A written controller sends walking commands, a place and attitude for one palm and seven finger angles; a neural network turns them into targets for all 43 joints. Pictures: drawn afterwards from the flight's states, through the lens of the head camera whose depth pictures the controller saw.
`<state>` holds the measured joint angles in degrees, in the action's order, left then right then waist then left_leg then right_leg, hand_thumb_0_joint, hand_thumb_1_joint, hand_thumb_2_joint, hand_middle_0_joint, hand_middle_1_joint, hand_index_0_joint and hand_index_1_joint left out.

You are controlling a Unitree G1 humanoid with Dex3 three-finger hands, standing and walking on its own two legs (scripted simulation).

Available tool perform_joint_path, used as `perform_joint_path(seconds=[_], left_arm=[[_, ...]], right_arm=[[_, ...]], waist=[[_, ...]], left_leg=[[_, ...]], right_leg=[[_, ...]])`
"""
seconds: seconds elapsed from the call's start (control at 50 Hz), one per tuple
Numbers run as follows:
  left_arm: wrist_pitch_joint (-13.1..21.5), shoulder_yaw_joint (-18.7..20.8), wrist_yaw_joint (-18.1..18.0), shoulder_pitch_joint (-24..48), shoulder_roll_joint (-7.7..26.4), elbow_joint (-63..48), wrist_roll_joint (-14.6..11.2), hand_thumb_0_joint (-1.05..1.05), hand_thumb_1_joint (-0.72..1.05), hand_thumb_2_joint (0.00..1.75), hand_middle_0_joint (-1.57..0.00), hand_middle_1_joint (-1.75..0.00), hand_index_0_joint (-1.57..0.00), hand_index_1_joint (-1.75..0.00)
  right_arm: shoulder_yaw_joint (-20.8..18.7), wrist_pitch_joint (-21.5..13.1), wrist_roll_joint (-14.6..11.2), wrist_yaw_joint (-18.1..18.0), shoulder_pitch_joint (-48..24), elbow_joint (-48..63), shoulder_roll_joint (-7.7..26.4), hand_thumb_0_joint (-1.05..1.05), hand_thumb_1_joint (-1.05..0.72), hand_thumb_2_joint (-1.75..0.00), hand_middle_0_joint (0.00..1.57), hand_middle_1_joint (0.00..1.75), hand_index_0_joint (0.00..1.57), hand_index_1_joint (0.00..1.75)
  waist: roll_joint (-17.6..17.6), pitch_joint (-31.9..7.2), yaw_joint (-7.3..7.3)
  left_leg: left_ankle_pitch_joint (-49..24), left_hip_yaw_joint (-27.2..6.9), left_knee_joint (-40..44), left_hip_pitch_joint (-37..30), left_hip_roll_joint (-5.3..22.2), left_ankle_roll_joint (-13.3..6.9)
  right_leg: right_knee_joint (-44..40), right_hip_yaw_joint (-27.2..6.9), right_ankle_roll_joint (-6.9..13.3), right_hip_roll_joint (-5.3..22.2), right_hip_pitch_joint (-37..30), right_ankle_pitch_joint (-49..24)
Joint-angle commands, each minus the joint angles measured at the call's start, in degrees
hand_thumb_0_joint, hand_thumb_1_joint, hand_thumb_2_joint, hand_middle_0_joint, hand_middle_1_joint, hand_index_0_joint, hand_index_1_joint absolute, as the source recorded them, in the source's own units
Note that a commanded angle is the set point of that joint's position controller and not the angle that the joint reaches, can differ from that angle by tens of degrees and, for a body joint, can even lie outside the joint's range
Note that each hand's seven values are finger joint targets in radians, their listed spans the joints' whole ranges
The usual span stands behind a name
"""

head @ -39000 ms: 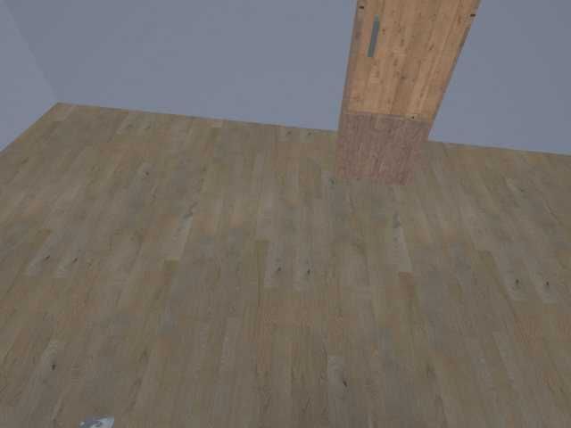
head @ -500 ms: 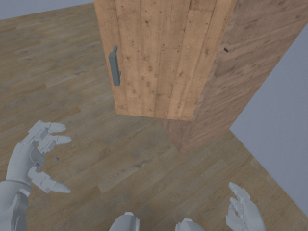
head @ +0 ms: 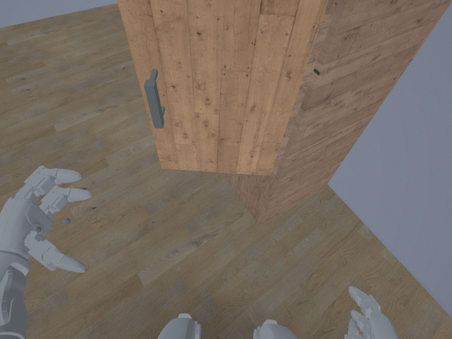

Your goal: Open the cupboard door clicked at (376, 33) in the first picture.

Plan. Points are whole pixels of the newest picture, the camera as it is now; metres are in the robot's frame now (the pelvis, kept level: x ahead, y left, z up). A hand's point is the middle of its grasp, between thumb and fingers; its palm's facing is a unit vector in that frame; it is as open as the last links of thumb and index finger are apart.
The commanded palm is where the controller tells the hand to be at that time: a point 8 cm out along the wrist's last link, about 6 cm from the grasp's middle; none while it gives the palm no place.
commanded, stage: raise the hand with hooked fingers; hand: left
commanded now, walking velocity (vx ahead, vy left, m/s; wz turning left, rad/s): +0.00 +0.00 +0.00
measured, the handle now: (156, 99) +0.59 +0.19 +0.04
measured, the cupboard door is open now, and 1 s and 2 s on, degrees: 56 56 56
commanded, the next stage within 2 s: move the hooked fingers beside the handle in 0.24 s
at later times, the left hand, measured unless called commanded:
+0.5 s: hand (70, 217) +0.29 +0.27 +0.05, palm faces +0.01 -1.00 -0.03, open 14.0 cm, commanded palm +0.28 +0.31 +0.05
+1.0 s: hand (94, 169) +0.39 +0.26 +0.05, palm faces +0.00 -1.00 -0.03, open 14.0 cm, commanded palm +0.37 +0.31 +0.05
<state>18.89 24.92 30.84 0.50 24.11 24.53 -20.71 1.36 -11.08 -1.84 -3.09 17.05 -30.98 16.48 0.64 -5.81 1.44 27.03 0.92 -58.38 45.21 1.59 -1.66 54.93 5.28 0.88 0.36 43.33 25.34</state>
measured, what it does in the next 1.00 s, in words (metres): stands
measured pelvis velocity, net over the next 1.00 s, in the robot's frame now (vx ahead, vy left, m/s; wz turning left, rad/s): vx -0.01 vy -0.01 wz -0.02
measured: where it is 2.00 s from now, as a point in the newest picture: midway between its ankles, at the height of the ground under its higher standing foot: outside the picture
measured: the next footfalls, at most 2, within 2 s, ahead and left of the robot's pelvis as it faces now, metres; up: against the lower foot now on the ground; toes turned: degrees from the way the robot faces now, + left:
none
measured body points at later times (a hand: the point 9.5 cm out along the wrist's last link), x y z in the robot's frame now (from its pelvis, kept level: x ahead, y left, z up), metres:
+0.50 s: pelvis -0.01 -0.01 +0.00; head +0.06 +0.00 +0.44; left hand +0.28 +0.32 +0.06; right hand +0.15 -0.26 -0.08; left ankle +0.01 +0.10 -0.68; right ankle +0.02 -0.12 -0.68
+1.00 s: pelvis -0.01 -0.01 -0.01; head +0.09 +0.01 +0.43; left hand +0.38 +0.31 +0.05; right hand +0.07 -0.28 -0.11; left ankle +0.01 +0.10 -0.68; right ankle +0.02 -0.12 -0.68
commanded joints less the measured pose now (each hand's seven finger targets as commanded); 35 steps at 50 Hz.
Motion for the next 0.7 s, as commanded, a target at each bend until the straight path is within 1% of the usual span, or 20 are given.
perform_joint_path(seconds=[0.0,0.06,0.08,0.1,0.14,0.16,0.18,0.2,0.26,0.32,0.38,0.4,0.42,0.46,0.52,0.54,0.56,0.6,0.64,0.68], left_arm=[[4.66,6.78,-0.93,8.93,15.26,-12.19,-1.99,0.00,-0.50,0.30,-0.30,-1.20,-0.30,-1.20],[4.90,5.30,-0.84,8.67,13.93,-11.71,-1.54,0.00,-0.50,0.30,-0.30,-1.20,-0.30,-1.20],[4.88,5.11,-0.54,9.49,14.19,-12.27,-1.70,0.00,-0.50,0.30,-0.30,-1.20,-0.30,-1.20],[4.74,5.61,-0.40,9.68,14.76,-11.98,-1.51,0.00,-0.50,0.30,-0.30,-1.20,-0.30,-1.20],[4.28,5.11,-0.04,8.97,13.70,-10.32,-1.82,0.00,-0.50,0.30,-0.30,-1.20,-0.30,-1.20],[4.26,5.34,-0.09,9.37,14.09,-10.48,-1.87,0.00,-0.50,0.30,-0.30,-1.20,-0.30,-1.20],[4.21,5.23,0.18,9.95,14.17,-10.50,-2.11,0.00,-0.50,0.30,-0.30,-1.20,-0.30,-1.20],[4.10,5.84,0.25,10.08,14.54,-9.97,-2.15,0.00,-0.50,0.30,-0.30,-1.20,-0.30,-1.20],[4.33,5.22,0.18,9.76,13.93,-10.22,-1.80,0.00,-0.50,0.30,-0.30,-1.20,-0.30,-1.20],[4.20,4.89,0.43,10.10,13.52,-9.66,-2.04,0.00,-0.50,0.30,-0.30,-1.20,-0.30,-1.20],[4.64,4.26,0.20,16.27,14.11,-9.54,-1.66,0.00,-0.50,0.30,-0.30,-1.20,-0.30,-1.20],[4.39,3.32,0.24,17.88,13.53,-7.51,-1.15,0.00,-0.50,0.30,-0.30,-1.20,-0.30,-1.20],[4.48,3.51,-0.01,21.60,14.43,-6.37,-0.78,0.00,-0.50,0.30,-0.30,-1.20,-0.30,-1.20],[4.57,4.05,-0.20,23.56,15.59,-3.71,0.02,0.00,-0.50,0.30,-0.30,-1.20,-0.30,-1.20],[4.82,3.44,0.18,27.65,16.62,-2.98,0.93,0.00,-0.50,0.30,-0.30,-1.20,-0.30,-1.20],[4.62,2.75,0.05,28.44,16.02,-2.18,1.08,0.00,-0.50,0.30,-0.30,-1.20,-0.30,-1.20],[4.52,3.50,-0.25,28.94,17.09,-0.83,1.47,0.00,-0.50,0.30,-0.30,-1.20,-0.30,-1.20],[4.19,2.86,-0.26,30.29,16.53,0.67,1.75,0.00,-0.50,0.30,-0.30,-1.20,-0.30,-1.20],[3.69,4.41,-1.00,30.91,18.05,4.07,2.00,0.00,-0.50,0.30,-0.30,-1.20,-0.30,-1.20],[3.78,4.32,-1.34,31.78,18.31,4.64,2.33,0.00,-0.50,0.30,-0.30,-1.20,-0.30,-1.20]], right_arm=[[-3.40,-2.73,-0.24,-0.83,-0.31,7.46,8.31,0.00,-0.90,-0.90,0.20,0.30,0.20,0.30],[-3.37,-2.73,-0.49,-0.94,-0.56,7.27,8.07,0.00,-0.90,-0.90,0.20,0.30,0.20,0.30],[-3.30,-2.79,-0.34,-1.00,-0.42,7.30,8.24,0.00,-0.90,-0.90,0.20,0.30,0.20,0.30],[-3.26,-2.63,-0.36,-0.99,-0.28,7.06,8.25,0.00,-0.90,-0.90,0.20,0.30,0.20,0.30],[-3.21,-2.51,-0.56,-1.04,-0.56,7.19,8.12,0.00,-0.90,-0.90,0.20,0.30,0.20,0.30],[-3.17,-2.51,-0.58,-1.11,-0.83,7.23,8.19,0.00,-0.90,-0.90,0.20,0.30,0.20,0.30],[-3.09,-2.54,-0.48,-1.22,-0.81,7.36,8.27,0.00,-0.90,-0.90,0.20,0.30,0.20,0.30],[-3.01,-2.44,-0.48,-1.17,-0.87,7.33,8.18,0.00,-0.90,-0.90,0.20,0.30,0.20,0.30],[-3.10,-2.48,-0.60,-1.26,-1.08,7.46,8.03,0.00,-0.90,-0.90,0.20,0.30,0.20,0.30],[-2.98,-2.34,-0.56,-1.24,-0.94,7.59,8.04,0.00,-0.90,-0.90,0.20,0.30,0.20,0.30],[-2.86,-2.47,-0.47,-1.62,-0.84,6.68,8.17,0.00,-0.90,-0.90,0.20,0.30,0.20,0.30],[-2.72,-2.29,-0.56,-1.77,-0.65,6.23,8.16,0.00,-0.90,-0.90,0.20,0.30,0.20,0.30],[-2.63,-2.22,-0.58,-2.01,-0.65,5.75,8.36,0.00,-0.90,-0.90,0.20,0.30,0.20,0.30],[-2.66,-2.17,-0.62,-2.26,-0.42,5.36,8.49,0.00,-0.90,-0.90,0.20,0.30,0.20,0.30],[-2.61,-1.83,-0.62,-2.34,-0.01,4.98,8.48,0.00,-0.90,-0.90,0.20,0.30,0.20,0.30],[-2.51,-1.68,-0.61,-2.29,0.04,4.94,8.35,0.00,-0.90,-0.90,0.20,0.30,0.20,0.30],[-2.60,-1.46,-0.58,-2.27,0.31,4.65,8.53,0.00,-0.90,-0.90,0.20,0.30,0.20,0.30],[-2.57,-0.98,-0.53,-2.08,0.85,4.60,8.48,0.00,-0.90,-0.90,0.20,0.30,0.20,0.30],[-2.65,-0.28,-0.54,-1.86,1.43,4.39,8.69,0.00,-0.90,-0.90,0.20,0.30,0.20,0.30],[-2.67,0.30,-0.46,-1.54,1.88,4.75,8.77,0.00,-0.90,-0.90,0.20,0.30,0.20,0.30]], waist=[[4.45,-17.19,-1.26],[6.13,-15.97,-0.91],[6.65,-15.94,-0.80],[5.96,-16.79,-0.79],[4.85,-15.37,-0.65],[4.26,-15.05,-0.76],[4.85,-14.88,-0.82],[4.04,-15.45,-0.90],[4.69,-15.53,-0.91],[3.31,-15.16,-0.72],[5.10,-14.62,0.16],[4.11,-13.97,0.81],[3.91,-13.41,1.15],[3.39,-13.90,0.91],[6.46,-17.09,0.66],[6.18,-16.95,0.86],[5.58,-17.42,0.62],[6.19,-18.38,0.68],[4.00,-17.90,0.54],[5.49,-18.37,0.10]], left_leg=[[-17.35,-2.73,8.74,-10.32,-1.41,0.51],[-17.20,-2.72,8.92,-10.66,-1.33,0.56],[-18.16,-2.89,8.58,-10.85,-1.29,0.56],[-18.59,-2.89,8.66,-11.14,-1.23,0.55],[-16.21,-2.58,8.71,-9.78,-1.41,0.48],[-15.43,-2.76,8.93,-9.14,-1.41,0.47],[-16.21,-2.75,8.61,-9.31,-1.41,0.43],[-15.52,-2.65,8.70,-9.13,-1.46,0.43],[-15.06,-2.72,8.85,-9.61,-1.41,0.38],[-15.65,-2.66,8.52,-8.94,-1.42,0.33],[-14.10,-2.68,7.70,-8.66,-1.35,0.32],[-12.45,-2.77,7.89,-8.33,-1.23,0.31],[-10.78,-2.91,7.70,-7.21,-1.24,0.25],[-9.86,-3.00,7.75,-6.67,-1.26,0.17],[-11.52,-2.99,7.65,-8.71,-1.18,0.26],[-11.84,-3.01,7.70,-8.65,-1.24,0.20],[-11.79,-3.16,7.81,-8.31,-1.09,0.28],[-13.79,-3.02,7.40,-9.00,-1.08,0.32],[-13.44,-2.86,7.39,-7.12,-1.06,0.28],[-14.42,-2.75,7.33,-7.03,-1.14,0.37]], right_leg=[[-6.35,-3.03,0.76,-1.89,-9.49,-12.52],[-6.41,-2.94,0.75,-1.79,-8.40,-12.39],[-6.01,-2.89,1.03,-1.97,-8.27,-13.18],[-6.06,-2.87,0.89,-1.93,-8.72,-13.70],[-6.66,-3.13,0.60,-1.82,-8.38,-12.15],[-6.77,-3.12,0.64,-1.72,-8.73,-11.44],[-6.42,-3.18,0.98,-1.94,-8.70,-12.12],[-6.66,-3.35,0.76,-1.83,-9.10,-11.70],[-6.67,-3.24,0.69,-1.72,-8.39,-11.06],[-6.57,-3.38,0.65,-1.83,-8.93,-12.17],[-6.29,-3.83,0.86,-1.86,-7.28,-10.58],[-6.54,-3.76,0.64,-1.84,-6.12,-9.08],[-6.67,-4.09,0.57,-1.66,-5.52,-7.39],[-6.73,-4.38,0.64,-1.50,-5.76,-6.10],[-6.10,-4.46,0.88,-1.49,-5.93,-7.73],[-6.12,-4.39,0.82,-1.50,-5.88,-8.20],[-6.01,-4.30,0.80,-1.42,-6.13,-8.04],[-5.37,-4.17,0.92,-1.65,-6.01,-10.18],[-5.48,-4.28,0.64,-1.59,-6.77,-10.32],[-4.95,-4.15,0.99,-1.72,-7.02,-11.09]])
